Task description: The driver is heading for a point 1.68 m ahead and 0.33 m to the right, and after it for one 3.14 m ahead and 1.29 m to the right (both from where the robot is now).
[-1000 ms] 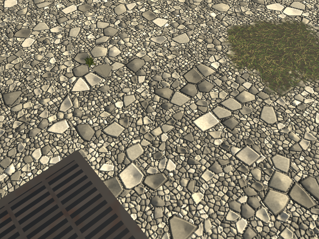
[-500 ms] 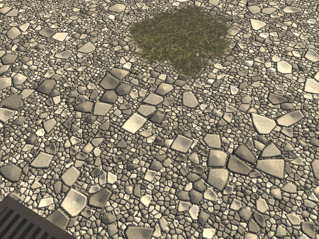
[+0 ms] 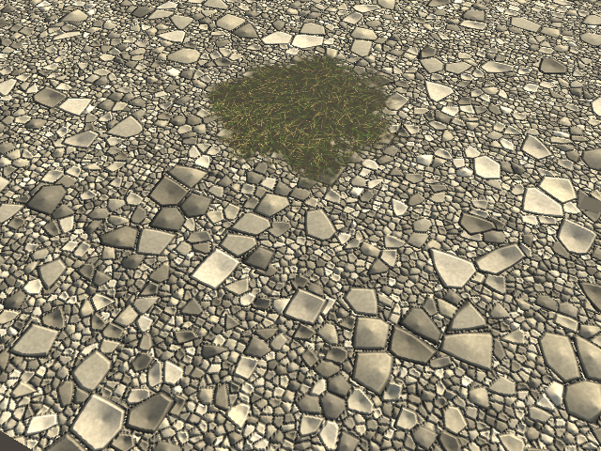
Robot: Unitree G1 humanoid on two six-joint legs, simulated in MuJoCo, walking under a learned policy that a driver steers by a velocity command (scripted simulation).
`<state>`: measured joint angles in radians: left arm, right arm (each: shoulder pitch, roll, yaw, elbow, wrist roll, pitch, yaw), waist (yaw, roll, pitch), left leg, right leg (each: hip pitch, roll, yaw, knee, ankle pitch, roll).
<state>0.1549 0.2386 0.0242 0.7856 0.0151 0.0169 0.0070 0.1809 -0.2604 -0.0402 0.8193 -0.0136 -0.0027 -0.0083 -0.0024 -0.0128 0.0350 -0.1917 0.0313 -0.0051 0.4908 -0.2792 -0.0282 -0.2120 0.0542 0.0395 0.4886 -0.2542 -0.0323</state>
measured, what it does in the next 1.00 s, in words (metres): walks ahead, turning right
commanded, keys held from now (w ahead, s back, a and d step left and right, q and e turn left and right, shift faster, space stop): no key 0.12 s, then e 0.36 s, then w+e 0.32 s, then w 0.12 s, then w+q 0.08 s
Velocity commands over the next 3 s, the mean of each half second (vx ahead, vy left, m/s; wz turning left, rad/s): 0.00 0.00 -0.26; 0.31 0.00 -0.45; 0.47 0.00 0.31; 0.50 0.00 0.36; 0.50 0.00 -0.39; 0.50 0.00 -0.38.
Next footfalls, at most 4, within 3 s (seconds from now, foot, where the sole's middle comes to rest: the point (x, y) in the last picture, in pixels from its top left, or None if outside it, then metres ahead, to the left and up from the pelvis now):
1.04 left None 0.33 0.00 -0.77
1.52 right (435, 425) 0.57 -0.28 -0.77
2.00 left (309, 321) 0.84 0.00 -0.77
2.54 right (405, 244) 1.10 -0.28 -0.77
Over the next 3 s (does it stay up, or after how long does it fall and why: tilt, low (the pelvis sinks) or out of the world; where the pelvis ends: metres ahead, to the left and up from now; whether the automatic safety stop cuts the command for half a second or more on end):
stays up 1.21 -0.23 0.00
